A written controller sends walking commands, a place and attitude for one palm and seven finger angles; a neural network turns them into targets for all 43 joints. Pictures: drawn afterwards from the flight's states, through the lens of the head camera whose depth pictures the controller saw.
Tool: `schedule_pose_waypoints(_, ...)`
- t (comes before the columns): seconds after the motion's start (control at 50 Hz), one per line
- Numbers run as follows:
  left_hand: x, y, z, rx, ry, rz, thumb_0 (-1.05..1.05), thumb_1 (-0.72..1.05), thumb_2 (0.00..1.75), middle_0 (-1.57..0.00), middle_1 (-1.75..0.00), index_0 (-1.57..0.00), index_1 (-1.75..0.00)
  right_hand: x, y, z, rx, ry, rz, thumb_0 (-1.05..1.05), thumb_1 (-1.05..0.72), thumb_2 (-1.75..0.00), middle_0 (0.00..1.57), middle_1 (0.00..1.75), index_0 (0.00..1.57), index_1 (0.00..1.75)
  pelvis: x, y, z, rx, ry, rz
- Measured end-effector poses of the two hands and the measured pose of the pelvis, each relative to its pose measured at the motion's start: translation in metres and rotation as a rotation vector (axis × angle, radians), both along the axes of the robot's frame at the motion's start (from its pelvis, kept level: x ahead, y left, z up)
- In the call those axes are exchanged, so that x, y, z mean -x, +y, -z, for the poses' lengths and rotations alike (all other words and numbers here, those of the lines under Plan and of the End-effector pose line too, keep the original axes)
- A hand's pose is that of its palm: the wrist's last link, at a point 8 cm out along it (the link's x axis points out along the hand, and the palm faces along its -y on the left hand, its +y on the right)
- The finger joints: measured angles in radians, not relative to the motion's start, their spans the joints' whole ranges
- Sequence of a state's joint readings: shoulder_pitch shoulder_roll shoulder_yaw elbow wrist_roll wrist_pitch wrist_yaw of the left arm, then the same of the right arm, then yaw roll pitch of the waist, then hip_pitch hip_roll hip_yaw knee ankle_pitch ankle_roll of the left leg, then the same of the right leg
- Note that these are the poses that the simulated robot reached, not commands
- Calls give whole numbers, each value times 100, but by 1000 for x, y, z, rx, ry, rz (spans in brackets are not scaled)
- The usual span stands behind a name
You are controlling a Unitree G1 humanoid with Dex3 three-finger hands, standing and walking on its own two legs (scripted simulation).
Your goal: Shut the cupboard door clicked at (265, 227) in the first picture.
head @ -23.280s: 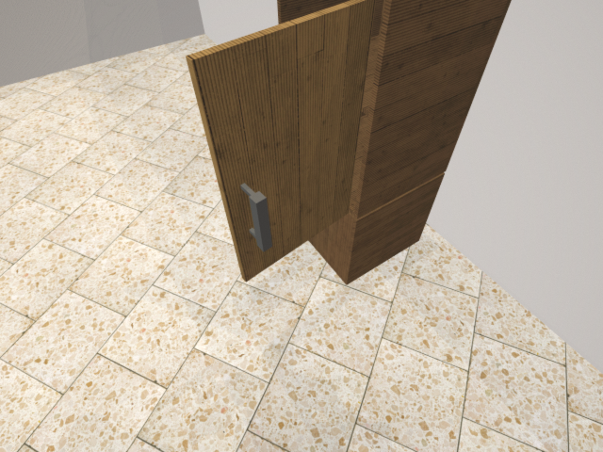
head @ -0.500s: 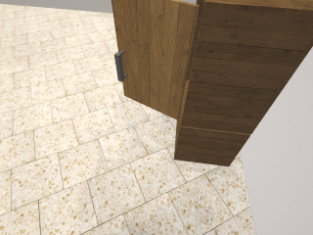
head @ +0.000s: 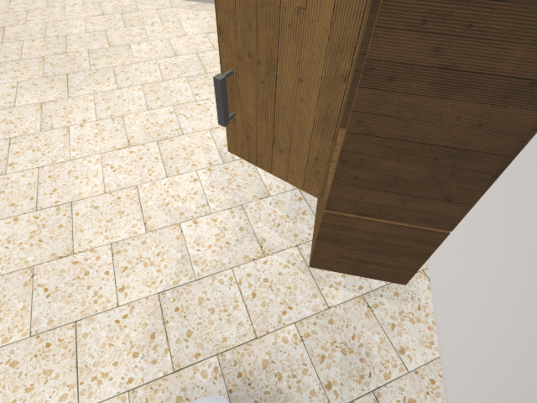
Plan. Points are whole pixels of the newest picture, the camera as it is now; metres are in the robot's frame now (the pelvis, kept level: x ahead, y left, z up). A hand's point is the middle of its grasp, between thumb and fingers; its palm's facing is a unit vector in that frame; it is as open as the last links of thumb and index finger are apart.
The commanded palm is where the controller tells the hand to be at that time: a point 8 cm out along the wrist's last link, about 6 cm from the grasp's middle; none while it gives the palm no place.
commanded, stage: walk to a spot facing it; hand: left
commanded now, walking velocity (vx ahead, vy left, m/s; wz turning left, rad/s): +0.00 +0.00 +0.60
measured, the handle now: (226, 98) +0.90 +0.16 -0.08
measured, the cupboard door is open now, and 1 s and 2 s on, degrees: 66 66 66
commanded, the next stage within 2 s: none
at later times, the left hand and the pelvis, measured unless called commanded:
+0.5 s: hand out of the picture +0.00 +0.19 -0.14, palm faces +0.28 -0.91 -0.31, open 7.4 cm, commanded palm none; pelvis -0.01 -0.04 +0.01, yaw +17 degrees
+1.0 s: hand out of the picture -0.05 +0.17 -0.15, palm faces +0.59 -0.74 -0.32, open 7.4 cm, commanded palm none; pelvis +0.02 -0.05 -0.01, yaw +37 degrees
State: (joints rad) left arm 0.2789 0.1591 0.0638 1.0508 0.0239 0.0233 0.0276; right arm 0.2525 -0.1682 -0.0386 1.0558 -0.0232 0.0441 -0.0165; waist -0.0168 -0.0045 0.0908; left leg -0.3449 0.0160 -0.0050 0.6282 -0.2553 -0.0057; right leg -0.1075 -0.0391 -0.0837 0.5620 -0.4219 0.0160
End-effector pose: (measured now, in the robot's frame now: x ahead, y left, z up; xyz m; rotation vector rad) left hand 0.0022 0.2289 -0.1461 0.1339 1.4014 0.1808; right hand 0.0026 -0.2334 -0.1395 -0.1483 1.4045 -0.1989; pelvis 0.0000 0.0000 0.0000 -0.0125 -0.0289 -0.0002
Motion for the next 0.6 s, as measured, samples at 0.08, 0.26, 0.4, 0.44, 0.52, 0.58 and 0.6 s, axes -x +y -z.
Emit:
schedule_pose_waypoints(0.08, -7, 15, 8, -14, -20, -23, 0, 90, 90, -20, -30, -20, -30, -17, -1, 1, 22, -31, -39, 1, -91, -90, 20, 30, 20, 30, 1, 6, 7, -13, 2, -25)
schedule_pose_waypoints(0.26, -40, 26, -26, -100, -193, -46, 0, 91, 90, -20, -30, -20, -30, -48, -21, -7, 18, -88, -156, 1, -91, -90, 20, 30, 20, 30, 18, -13, -4, 0, 52, -122)
schedule_pose_waypoints(0.4, -11, 13, -41, -160, -220, -133, 0, 90, 90, -20, -30, -20, -30, -95, -44, -5, 7, -131, -243, 1, -91, -90, 20, 30, 20, 30, 17, -32, -5, -28, 43, -228)
schedule_pose_waypoints(0.44, 1, 8, -42, -156, -192, -154, 0, 90, 90, -20, -30, -20, -30, -111, -44, -9, 0, -152, -269, 1, -91, -90, 20, 30, 20, 30, 15, -34, -8, -41, 39, -256)
schedule_pose_waypoints(0.52, 24, 1, -38, -137, -156, -216, 0, 90, 90, -20, -30, -20, -30, -142, -31, -16, -9, -177, -353, 1, -91, -90, 20, 29, 20, 30, 12, -34, -10, -59, 39, -318)
schedule_pose_waypoints(0.58, 47, -1, -29, -118, -132, -283, 0, 90, 90, -20, -30, -20, -30, -167, -12, -17, -10, -196, -434, 1, -91, -90, 20, 29, 20, 30, 10, -30, -7, -54, 41, -366)
schedule_pose_waypoints(0.6, 55, 0, -24, -111, -123, -307, 0, 90, 90, -20, -30, -20, -30, -176, -4, -17, -9, -207, -462, 1, -91, -90, 20, 29, 20, 30, 10, -27, -4, -51, 42, -383)
